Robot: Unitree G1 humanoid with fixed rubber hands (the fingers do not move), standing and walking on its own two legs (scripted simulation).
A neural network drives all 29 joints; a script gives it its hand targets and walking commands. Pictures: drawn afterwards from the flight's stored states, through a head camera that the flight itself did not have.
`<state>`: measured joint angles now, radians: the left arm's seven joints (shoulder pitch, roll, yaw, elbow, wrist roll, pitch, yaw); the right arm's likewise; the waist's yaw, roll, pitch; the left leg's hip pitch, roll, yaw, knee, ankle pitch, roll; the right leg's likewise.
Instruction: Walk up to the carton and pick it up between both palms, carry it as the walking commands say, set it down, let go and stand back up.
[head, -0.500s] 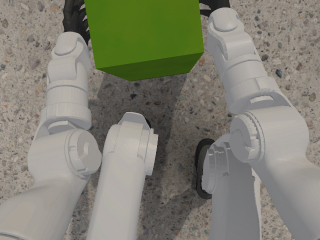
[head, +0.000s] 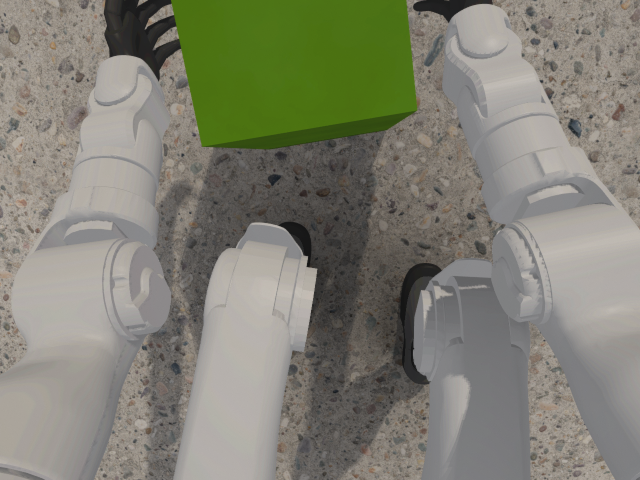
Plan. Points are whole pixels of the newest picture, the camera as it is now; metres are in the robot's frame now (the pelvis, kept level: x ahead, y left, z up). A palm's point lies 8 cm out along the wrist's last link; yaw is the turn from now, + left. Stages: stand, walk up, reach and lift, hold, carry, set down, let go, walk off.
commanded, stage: set down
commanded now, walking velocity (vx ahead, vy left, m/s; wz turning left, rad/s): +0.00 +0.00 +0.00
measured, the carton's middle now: (307, 57) +0.50 +0.12 -0.25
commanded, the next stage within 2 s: let go in 1.40 s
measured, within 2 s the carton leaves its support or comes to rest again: neither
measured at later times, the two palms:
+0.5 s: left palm (39, 33) +0.46 +0.31 -0.08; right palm out of the picture +0.56 -0.04 -0.08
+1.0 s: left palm out of the picture +0.46 +0.31 +0.08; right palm out of the picture +0.57 -0.04 +0.07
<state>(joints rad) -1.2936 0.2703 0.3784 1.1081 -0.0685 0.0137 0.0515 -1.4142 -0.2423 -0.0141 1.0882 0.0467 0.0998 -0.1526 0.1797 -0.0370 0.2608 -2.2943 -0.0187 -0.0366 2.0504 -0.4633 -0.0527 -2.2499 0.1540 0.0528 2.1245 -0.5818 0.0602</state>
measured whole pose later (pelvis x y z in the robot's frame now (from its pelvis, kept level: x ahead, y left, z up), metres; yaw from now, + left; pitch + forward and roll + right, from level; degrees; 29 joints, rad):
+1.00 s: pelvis +0.03 +0.01 +0.18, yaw +1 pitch +46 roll -1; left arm -0.97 0.21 0.41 0.74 -0.04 0.14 -0.01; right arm -1.13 -0.20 -0.14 0.84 -0.05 0.20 -0.11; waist 0.17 -0.06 -0.06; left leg -1.87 -0.04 -0.05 1.45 -0.39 -0.03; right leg -1.81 0.09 0.07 1.50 -0.50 0.04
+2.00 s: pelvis +0.11 +0.02 +0.36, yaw +3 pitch +18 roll +0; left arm -0.01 0.22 0.10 0.49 0.01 0.03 -0.12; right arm -0.14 -0.13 -0.12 0.56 -0.06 0.04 -0.04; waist 0.08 0.00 -0.03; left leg -0.71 -0.04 -0.06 0.64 -0.24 0.00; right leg -0.65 0.02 0.08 0.65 -0.33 0.02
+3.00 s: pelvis +0.15 +0.02 +0.38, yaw +2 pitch +0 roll +0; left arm 0.22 0.34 0.06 0.66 0.04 0.03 0.02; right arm 0.19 -0.32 -0.05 0.73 -0.05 0.01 -0.02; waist 0.00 -0.05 0.00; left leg -0.24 -0.03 -0.05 0.53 -0.29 0.01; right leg -0.16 0.02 0.09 0.49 -0.34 0.02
